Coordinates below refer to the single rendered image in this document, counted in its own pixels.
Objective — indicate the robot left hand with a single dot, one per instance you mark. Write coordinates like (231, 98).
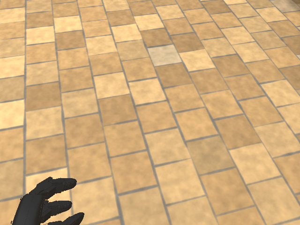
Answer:
(34, 207)

